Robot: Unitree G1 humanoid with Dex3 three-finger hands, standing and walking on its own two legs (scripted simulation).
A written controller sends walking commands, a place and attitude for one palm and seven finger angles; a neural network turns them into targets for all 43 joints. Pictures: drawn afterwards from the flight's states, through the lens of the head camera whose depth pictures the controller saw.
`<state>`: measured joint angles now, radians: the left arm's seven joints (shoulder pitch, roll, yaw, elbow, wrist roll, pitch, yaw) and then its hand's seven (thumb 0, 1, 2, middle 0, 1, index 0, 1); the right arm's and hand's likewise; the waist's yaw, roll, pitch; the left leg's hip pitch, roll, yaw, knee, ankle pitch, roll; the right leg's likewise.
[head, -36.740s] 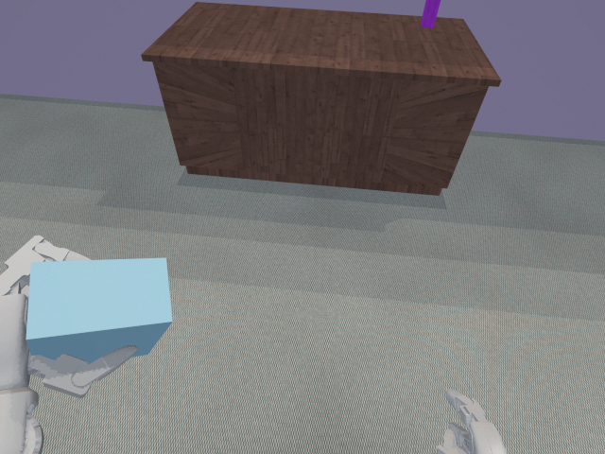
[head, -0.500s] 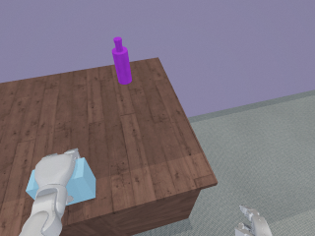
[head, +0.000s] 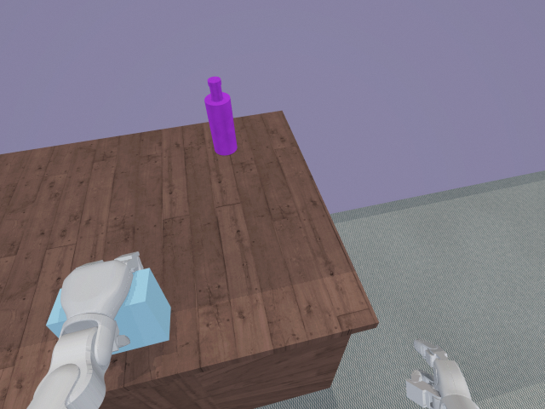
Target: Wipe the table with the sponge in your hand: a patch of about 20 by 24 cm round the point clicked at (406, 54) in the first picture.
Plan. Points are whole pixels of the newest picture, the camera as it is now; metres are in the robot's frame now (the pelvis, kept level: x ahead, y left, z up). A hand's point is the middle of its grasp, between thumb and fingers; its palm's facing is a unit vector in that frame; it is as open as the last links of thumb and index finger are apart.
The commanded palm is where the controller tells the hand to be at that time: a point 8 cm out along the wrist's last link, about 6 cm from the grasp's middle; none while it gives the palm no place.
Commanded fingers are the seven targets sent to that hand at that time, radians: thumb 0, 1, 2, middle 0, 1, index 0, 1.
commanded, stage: lift the sponge slowly off the table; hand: left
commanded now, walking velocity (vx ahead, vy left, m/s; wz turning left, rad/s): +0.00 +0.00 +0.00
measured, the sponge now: (120, 321) +0.23 +0.29 -0.03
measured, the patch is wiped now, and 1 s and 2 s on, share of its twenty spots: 0.95 0.95 0.95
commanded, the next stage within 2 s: bring the sponge back beside the body in 1.02 s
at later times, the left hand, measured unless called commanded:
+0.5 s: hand (108, 284) +0.25 +0.30 +0.04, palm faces -0.06 -0.09 -0.99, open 10.6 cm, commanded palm +0.23 +0.30 +0.11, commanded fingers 0.00 0.10 1.30 -1.20 -1.60 -1.20 -1.60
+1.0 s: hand (96, 270) +0.26 +0.30 +0.07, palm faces -0.01 -0.08 -1.00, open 10.6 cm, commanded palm +0.23 +0.30 +0.14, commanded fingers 0.00 0.10 1.30 -1.20 -1.60 -1.20 -1.60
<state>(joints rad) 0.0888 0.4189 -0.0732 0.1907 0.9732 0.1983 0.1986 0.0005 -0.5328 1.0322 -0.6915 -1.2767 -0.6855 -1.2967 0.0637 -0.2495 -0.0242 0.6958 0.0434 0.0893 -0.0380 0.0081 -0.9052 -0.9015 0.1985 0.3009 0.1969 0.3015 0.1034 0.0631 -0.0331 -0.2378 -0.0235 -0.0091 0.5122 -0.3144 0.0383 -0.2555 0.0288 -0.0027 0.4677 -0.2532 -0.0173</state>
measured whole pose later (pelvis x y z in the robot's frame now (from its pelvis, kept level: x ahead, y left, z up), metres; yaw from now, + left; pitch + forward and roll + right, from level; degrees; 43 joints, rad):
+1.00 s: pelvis +0.01 +0.01 +0.01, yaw +1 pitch -1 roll -1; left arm 0.07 0.50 -0.06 -0.04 0.92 0.28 0.05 0.00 -0.53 1.03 -0.69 -1.28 -0.69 -1.30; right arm 0.02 -0.25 0.02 0.68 0.05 0.11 -0.03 0.01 -0.90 -0.90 0.20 0.30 0.20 0.30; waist 0.12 0.08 0.01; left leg -0.10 -0.04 -0.02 0.38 -0.27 0.05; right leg -0.11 0.02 -0.01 0.33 -0.21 -0.01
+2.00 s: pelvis -0.01 -0.01 +0.01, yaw +0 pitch -3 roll -1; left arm 0.24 0.52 -0.01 -0.26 0.86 0.35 -0.02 0.00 -0.53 1.03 -0.69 -1.28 -0.69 -1.30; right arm 0.02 -0.27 0.03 0.65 0.05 0.13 -0.03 0.01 -0.90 -0.90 0.20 0.30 0.20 0.30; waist 0.13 0.11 0.02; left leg -0.07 -0.02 -0.02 0.38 -0.24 0.03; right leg -0.09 0.04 0.00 0.34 -0.19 -0.03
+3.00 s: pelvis -0.01 -0.01 +0.00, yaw +0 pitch +0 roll -1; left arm 0.41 0.41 0.25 -0.48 -0.01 0.06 0.05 0.00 -0.53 1.03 -0.69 -1.28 -0.69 -1.29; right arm 0.11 -0.21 0.06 0.48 0.04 0.07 -0.06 0.01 -0.90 -0.90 0.20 0.30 0.20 0.30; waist 0.05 0.01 0.05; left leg -0.19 -0.02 -0.01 0.47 -0.28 0.03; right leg -0.22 0.03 0.00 0.44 -0.22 -0.02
